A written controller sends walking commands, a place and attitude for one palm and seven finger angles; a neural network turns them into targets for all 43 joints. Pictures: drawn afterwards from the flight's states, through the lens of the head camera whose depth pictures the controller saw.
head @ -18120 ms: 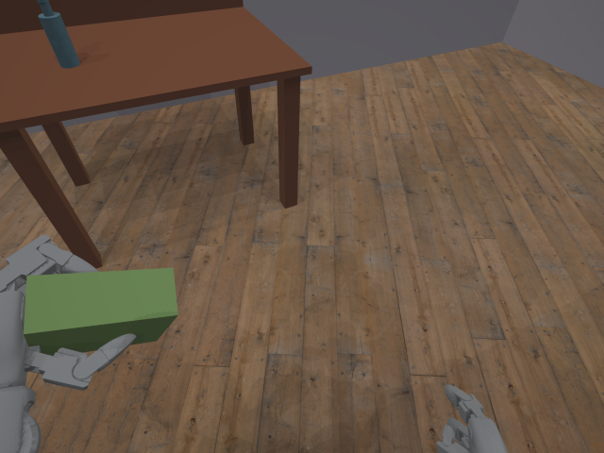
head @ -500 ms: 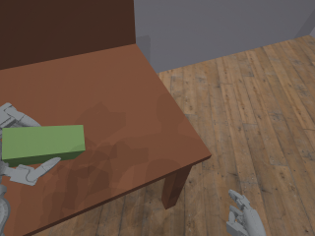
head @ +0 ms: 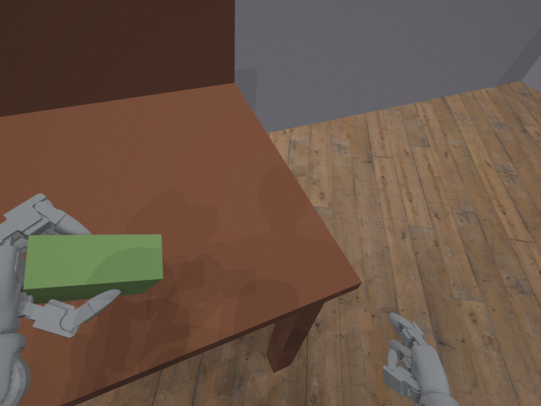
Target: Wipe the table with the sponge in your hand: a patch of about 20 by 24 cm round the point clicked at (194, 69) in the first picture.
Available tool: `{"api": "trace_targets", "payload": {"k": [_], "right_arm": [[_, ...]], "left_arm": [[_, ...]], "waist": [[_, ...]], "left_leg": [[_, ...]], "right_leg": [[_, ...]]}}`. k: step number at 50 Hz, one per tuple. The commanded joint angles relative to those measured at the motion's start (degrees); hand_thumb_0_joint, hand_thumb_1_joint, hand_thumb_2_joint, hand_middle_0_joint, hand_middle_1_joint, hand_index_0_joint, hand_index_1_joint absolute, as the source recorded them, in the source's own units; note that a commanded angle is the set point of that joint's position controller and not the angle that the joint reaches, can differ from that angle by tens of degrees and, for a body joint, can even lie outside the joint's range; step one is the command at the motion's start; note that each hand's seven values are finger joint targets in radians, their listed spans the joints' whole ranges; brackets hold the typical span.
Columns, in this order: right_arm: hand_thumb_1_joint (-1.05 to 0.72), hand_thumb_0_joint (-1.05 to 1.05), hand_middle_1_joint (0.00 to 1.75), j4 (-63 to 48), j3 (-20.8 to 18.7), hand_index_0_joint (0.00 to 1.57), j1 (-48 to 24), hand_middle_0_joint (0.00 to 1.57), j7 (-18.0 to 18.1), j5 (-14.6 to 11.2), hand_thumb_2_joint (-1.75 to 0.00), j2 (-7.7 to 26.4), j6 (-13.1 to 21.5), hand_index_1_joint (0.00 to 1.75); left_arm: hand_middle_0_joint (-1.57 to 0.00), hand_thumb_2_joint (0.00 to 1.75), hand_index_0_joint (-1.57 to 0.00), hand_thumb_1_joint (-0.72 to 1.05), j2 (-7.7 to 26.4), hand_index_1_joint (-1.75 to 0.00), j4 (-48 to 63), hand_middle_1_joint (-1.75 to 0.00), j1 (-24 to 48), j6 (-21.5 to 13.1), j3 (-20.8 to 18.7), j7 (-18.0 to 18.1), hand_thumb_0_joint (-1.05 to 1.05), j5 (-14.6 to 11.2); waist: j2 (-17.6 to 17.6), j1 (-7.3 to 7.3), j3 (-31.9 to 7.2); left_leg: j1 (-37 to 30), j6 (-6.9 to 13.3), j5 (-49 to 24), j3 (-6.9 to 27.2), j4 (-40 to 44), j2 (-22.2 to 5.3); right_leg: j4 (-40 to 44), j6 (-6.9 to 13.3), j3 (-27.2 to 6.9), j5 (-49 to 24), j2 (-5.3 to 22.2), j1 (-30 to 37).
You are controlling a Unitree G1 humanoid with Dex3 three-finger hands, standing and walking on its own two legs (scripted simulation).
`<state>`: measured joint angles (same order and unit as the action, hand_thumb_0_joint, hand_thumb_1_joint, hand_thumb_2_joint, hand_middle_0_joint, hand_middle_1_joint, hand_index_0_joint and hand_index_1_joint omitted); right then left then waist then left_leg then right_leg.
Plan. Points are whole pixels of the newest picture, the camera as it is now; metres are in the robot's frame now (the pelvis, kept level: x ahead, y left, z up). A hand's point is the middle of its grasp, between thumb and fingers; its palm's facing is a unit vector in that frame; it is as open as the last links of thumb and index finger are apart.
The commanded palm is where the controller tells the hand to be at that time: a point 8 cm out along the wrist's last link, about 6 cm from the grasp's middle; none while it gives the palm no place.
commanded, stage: come to a stop and stand still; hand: left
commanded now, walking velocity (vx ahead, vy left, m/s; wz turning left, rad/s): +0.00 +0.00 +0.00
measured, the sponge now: (115, 268) +0.24 +0.21 +0.12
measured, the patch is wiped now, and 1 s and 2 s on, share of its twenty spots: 0.00 0.00 0.00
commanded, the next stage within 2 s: look again from close up in 0.18 s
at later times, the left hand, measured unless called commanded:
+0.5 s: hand (53, 276) +0.21 +0.25 +0.15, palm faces +0.35 -0.87 -0.36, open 9.4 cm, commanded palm +0.15 +0.29 +0.17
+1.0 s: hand (90, 303) +0.19 +0.22 +0.12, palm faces +0.19 -0.77 -0.61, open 9.4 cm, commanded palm +0.15 +0.28 +0.17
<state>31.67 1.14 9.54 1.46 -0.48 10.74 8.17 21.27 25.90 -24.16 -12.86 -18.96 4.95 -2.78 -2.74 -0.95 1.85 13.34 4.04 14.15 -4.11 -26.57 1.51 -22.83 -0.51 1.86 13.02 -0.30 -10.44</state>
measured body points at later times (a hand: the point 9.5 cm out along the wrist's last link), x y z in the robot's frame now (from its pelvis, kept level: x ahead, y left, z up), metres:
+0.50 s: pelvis -0.01 +0.01 +0.00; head +0.01 +0.04 +0.45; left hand +0.18 +0.30 +0.17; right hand +0.16 -0.21 -0.07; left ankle +0.00 +0.06 -0.74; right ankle -0.01 -0.13 -0.74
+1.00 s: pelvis -0.02 -0.02 -0.01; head +0.00 -0.03 +0.44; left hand +0.18 +0.26 +0.16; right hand +0.19 -0.23 -0.09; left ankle +0.00 +0.06 -0.74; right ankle -0.02 -0.12 -0.74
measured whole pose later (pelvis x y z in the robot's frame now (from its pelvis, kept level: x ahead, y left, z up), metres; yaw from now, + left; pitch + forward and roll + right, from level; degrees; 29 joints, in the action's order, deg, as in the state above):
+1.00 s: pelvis -0.02 -0.02 -0.01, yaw +1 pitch +0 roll +0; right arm 33.0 1.9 7.7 -0.2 0.9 13.5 2.0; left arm 25.9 26.9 -24.0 1.8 -14.9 -0.2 5.2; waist 1.7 -1.9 1.1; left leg 17.9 3.2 14.7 -3.5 -31.9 2.2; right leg -33.0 1.1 1.0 17.9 -0.6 -15.7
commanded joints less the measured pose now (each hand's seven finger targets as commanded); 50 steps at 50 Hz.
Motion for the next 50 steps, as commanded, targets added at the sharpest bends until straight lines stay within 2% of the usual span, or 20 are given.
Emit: {"api": "trace_targets", "payload": {"k": [1, 4, 10, 15, 22, 33, 34, 35, 36, 37, 38, 39, 40, 41, 43, 44, 46, 48, 49, 50], "right_arm": [[-0.90, 0.00, 0.30, -8.45, -2.90, 0.20, -3.13, 0.20, 1.19, -0.30, -0.90, 7.54, 2.44, 0.30], [-0.90, 0.00, 0.30, -8.46, -2.85, 0.20, -4.15, 0.20, 1.22, -0.32, -0.90, 7.71, 3.18, 0.30], [-0.90, 0.00, 0.30, -7.64, -2.92, 0.20, -2.71, 0.20, 1.14, -0.12, -0.90, 7.83, 2.95, 0.30], [-0.90, 0.00, 0.30, -7.61, -2.87, 0.20, -2.72, 0.20, 1.33, -0.19, -0.90, 7.84, 2.45, 0.30], [-0.90, 0.00, 0.30, -8.03, -3.09, 0.20, -2.75, 0.20, 1.39, -0.22, -0.90, 7.98, 2.98, 0.30], [-0.90, 0.00, 0.30, -7.27, -3.46, 0.20, -1.79, 0.20, 1.41, -0.20, -0.90, 8.28, 3.07, 0.30], [-0.90, 0.00, 0.30, -13.48, 5.56, 0.20, 7.90, 0.20, 5.01, -4.45, -0.90, 13.27, 0.50, 0.30], [-0.90, 0.00, 0.30, -2.77, -2.85, 0.20, -3.05, 0.20, 3.46, 3.11, -0.90, 8.28, 2.20, 0.30], [-0.90, 0.00, 0.30, -3.96, -2.97, 0.20, -1.46, 0.20, 0.16, 3.40, -0.90, 10.83, 2.99, 0.30], [-0.90, 0.00, 0.30, -3.63, -4.58, 0.20, -0.20, 0.20, -0.62, 2.17, -0.90, 12.61, 1.71, 0.30], [-0.90, 0.00, 0.30, -4.45, -3.96, 0.20, -3.28, 0.20, -0.43, 1.63, -0.90, 11.66, 1.59, 0.30], [-0.90, 0.00, 0.30, -4.46, -3.33, 0.20, -4.94, 0.20, -0.98, 0.10, -0.90, 11.70, 1.07, 0.30], [-0.90, 0.00, 0.30, -5.03, -2.96, 0.20, -5.75, 0.20, -1.05, 0.02, -0.90, 11.47, 1.01, 0.30], [-0.90, 0.00, 0.30, -4.89, -3.04, 0.20, -6.29, 0.20, -1.23, -0.12, -0.90, 12.16, 0.55, 0.30], [-0.90, 0.00, 0.30, -6.62, -2.09, 0.20, -7.63, 0.20, -1.91, 0.02, -0.90, 11.72, -1.04, 0.30], [-0.90, 0.00, 0.30, -7.60, -1.43, 0.20, -9.30, 0.20, -2.47, -0.55, -0.90, 11.29, -2.26, 0.30], [-0.90, 0.00, 0.30, -7.91, -2.29, 0.20, -8.28, 0.20, -1.81, 0.90, -0.90, 10.80, -3.49, 0.30], [-0.90, 0.00, 0.30, -7.81, -2.78, 0.20, -8.20, 0.20, -0.45, 1.58, -0.90, 10.54, -3.51, 0.30], [-0.90, 0.00, 0.30, -7.17, -2.69, 0.20, -8.24, 0.20, 0.14, 1.18, -0.90, 11.03, -3.49, 0.30], [-0.90, 0.00, 0.30, -7.44, -2.32, 0.20, -8.50, 0.20, 0.42, 1.81, -0.90, 8.58, -2.88, 0.30]], "left_arm": [[-1.20, 1.30, -1.20, 0.10, 10.44, -1.60, 15.60, -1.60, 5.80, -3.78, -8.41, 1.77, 0.00, -1.08], [-1.20, 1.30, -1.20, 0.10, 10.59, -1.60, 17.89, -1.60, 6.07, -3.72, -8.13, 1.93, 0.00, -1.03], [-1.20, 1.30, -1.20, 0.10, 8.04, -1.60, 13.68, -1.60, 2.89, -2.75, -6.44, 2.01, 0.00, -0.81], [-1.20, 1.30, -1.20, 0.10, 8.10, -1.60, 11.92, -1.60, 3.90, -2.42, -6.57, 1.78, 0.00, -0.69], [-1.20, 1.30, -1.20, 0.10, 9.28, -1.60, 15.59, -1.60, 5.18, -3.21, -6.94, 1.83, 0.00, -0.11], [-1.20, 1.30, -1.20, 0.10, 8.72, -1.60, 13.96, -1.60, 3.63, -3.16, -7.02, 1.76, 0.00, -0.14], [-1.20, 1.30, -1.20, 0.10, 52.69, -1.60, 29.45, -1.60, 52.43, -9.83, -22.61, 2.09, 0.00, 1.58], [-1.20, 1.30, -1.20, 0.10, 22.85, -1.60, 3.02, -1.60, 39.37, 0.95, -17.41, -0.84, 0.00, 7.69], [-1.20, 1.30, -1.20, 0.10, 17.50, -1.60, 0.48, -1.60, 29.12, 2.00, -7.60, -1.06, 0.00, 4.92], [-1.20, 1.30, -1.20, 0.10, 16.06, -1.60, 1.28, -1.60, 22.70, 3.85, -9.30, -1.48, 0.00, 4.37], [-1.20, 1.30, -1.20, 0.10, 10.18, -1.60, 1.27, -1.60, 21.17, 6.75, -5.57, -3.58, 0.00, 1.21], [-1.20, 1.30, -1.20, 0.10, 8.01, -1.60, -2.36, -1.60, 16.33, 10.86, -4.69, -5.13, 0.00, -1.38], [-1.20, 1.30, -1.20, 0.10, 7.59, -1.60, 3.93, -1.60, 14.58, 12.31, -3.10, -6.13, 0.00, -2.69], [-1.20, 1.30, -1.20, 0.10, 11.03, -1.60, 5.13, -1.60, 10.35, 14.15, -4.53, -6.56, 0.00, -1.55], [-1.20, 1.30, -1.20, 0.10, 12.81, -1.60, 9.97, -1.60, 8.64, 16.09, -2.19, -6.52, 0.00, 4.36], [-1.20, 1.30, -1.20, 0.10, 13.94, -1.60, 11.55, -1.60, 7.56, 16.73, -2.44, -5.59, 0.00, 7.15], [-1.20, 1.30, -1.20, 0.10, 15.43, -1.60, 13.82, -1.60, 5.61, 13.45, -5.09, -3.53, 0.00, 10.08], [-1.20, 1.30, -1.20, 0.10, 19.42, -1.60, 15.42, -1.60, 7.56, 8.73, -11.08, -0.58, 0.00, 8.72], [-1.20, 1.30, -1.20, 0.10, 26.16, -1.60, 17.54, -1.60, 12.13, 6.89, -17.40, 1.25, 0.00, 7.93], [-1.20, 1.30, -1.20, 0.10, 21.73, -1.60, 18.29, -1.60, 14.58, 4.48, -14.46, 2.26, 0.00, 7.68]], "waist": [[7.35, 0.02, -9.73], [9.86, -0.10, -10.69], [5.56, 0.02, -9.56], [4.92, 0.17, -7.48], [7.74, 0.18, -7.31], [6.72, 0.30, -7.93], [23.42, 3.65, -9.95], [18.97, -1.39, -9.97], [13.39, 0.84, -7.29], [13.29, -0.91, -14.34], [11.78, -2.35, -14.49], [12.51, -2.65, -14.21], [11.61, -3.83, -12.28], [10.15, -4.25, -11.46], [6.43, -3.61, -10.16], [5.82, -3.25, -9.79], [2.03, -2.33, -10.26], [-0.26, -2.12, -13.17], [1.45, -2.14, -14.14], [2.53, -2.79, -15.71]], "left_leg": [[-2.11, -3.62, -14.61, 7.91, 5.15, -6.59], [-3.54, -3.71, -15.00, 7.67, 5.28, -6.84], [-2.25, -3.85, -12.63, 8.05, 6.06, -7.09], [-0.59, -4.09, -8.89, 8.42, 7.77, -7.25], [1.62, -3.56, -2.66, 9.08, 9.33, -7.53], [-0.46, -4.55, -7.46, 8.86, 8.35, -7.65], [10.22, -2.28, 7.74, 13.77, 12.83, -9.12], [-7.08, -9.61, -4.31, 10.79, 6.41, -6.53], [-6.94, -10.84, -19.01, 12.80, 5.88, -5.34], [-14.38, -9.58, -24.57, 12.38, 3.02, -7.18], [-13.30, -8.18, -22.26, 10.57, 2.15, -5.45], [-13.64, -7.80, -17.58, 9.60, 2.01, -5.21], [-10.52, -7.53, -17.49, 8.33, 2.22, -4.41], [-9.32, -7.07, -18.11, 8.13, 1.91, -4.65], [-6.66, -5.94, -22.10, 7.93, 1.13, -4.28], [-6.21, -5.18, -18.76, 7.67, 0.89, -4.58], [-5.12, -5.01, -17.23, 7.90, 0.41, -4.60], [-3.86, -4.16, -10.17, 7.33, -0.55, -3.72], [-3.31, -3.67, -5.70, 6.80, -0.55, -3.54], [-3.43, -3.82, -7.29, 6.44, -1.47, -2.65]], "right_leg": [[0.92, 1.65, -4.35, -15.20, 3.48, 5.72], [0.54, 1.45, -4.26, -14.46, 3.17, 5.51], [1.57, 1.33, -3.90, -13.57, 3.25, 5.67], [2.32, 1.19, -3.53, -10.74, 3.12, 4.99], [1.58, 1.32, -3.46, -7.77, 2.84, 6.24], [1.85, 1.56, -3.76, -9.93, 3.07, 5.54], [-10.68, -1.84, -1.64, 2.41, -2.88, 15.16], [-12.05, 2.85, 0.44, -0.37, -3.12, -4.74], [-9.06, 2.79, 2.41, 0.89, -2.67, -9.34], [-9.51, 2.15, 1.38, -1.28, -2.77, -11.35], [-8.67, 2.33, 1.39, -1.10, -1.97, -10.31], [-8.38, 2.60, 1.21, -1.35, -2.47, -9.98], [-6.85, 2.84, 2.79, -4.98, -1.24, -6.65], [-6.30, 2.76, 3.19, -7.40, -1.20, -5.23], [-6.39, 2.68, 3.14, -9.78, -1.39, -4.59], [-7.03, 2.61, 2.71, -7.81, -2.36, -5.70], [-7.42, 2.34, 3.09, -7.02, -2.58, -6.20], [-7.56, 1.87, 2.78, -3.86, -2.98, -7.03], [-6.98, 1.87, 1.63, -1.36, -3.46, -7.41], [-6.93, 2.23, 1.80, -1.87, -2.95, -6.05]]}}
